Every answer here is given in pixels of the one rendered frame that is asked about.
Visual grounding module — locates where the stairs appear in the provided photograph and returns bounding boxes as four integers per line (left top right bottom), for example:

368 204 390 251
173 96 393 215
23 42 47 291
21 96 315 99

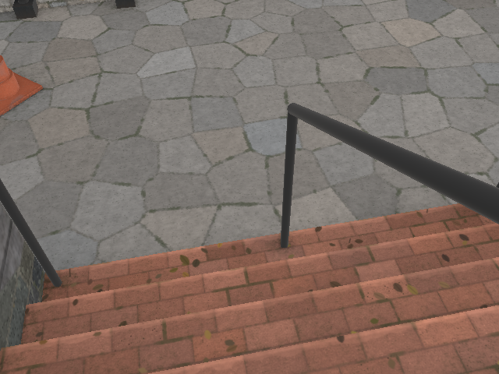
0 203 499 374

